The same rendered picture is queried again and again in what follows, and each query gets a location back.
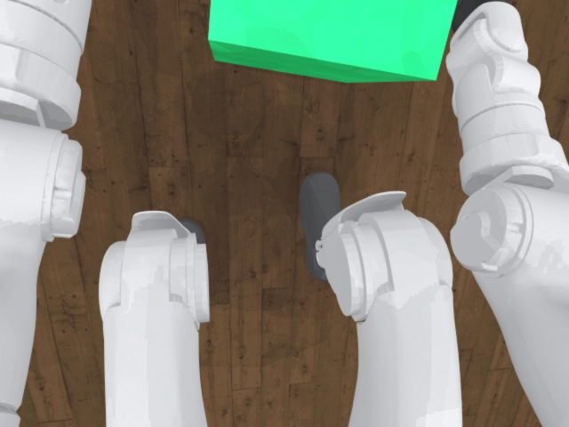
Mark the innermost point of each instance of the left robot forearm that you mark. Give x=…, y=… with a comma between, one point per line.
x=41, y=42

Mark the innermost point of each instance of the right robot thigh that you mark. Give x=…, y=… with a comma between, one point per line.
x=384, y=272

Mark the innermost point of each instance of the right robot forearm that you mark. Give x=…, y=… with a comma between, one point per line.
x=501, y=120

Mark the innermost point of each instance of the carton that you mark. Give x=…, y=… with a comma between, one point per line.
x=350, y=41

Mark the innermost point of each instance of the robot left upper arm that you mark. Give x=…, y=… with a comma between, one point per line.
x=41, y=198

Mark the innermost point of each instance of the robot right shin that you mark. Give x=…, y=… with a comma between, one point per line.
x=384, y=201

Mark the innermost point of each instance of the right robot hand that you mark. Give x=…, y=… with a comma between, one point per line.
x=465, y=7

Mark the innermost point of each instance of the robot right upper arm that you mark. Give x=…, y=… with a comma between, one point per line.
x=515, y=240

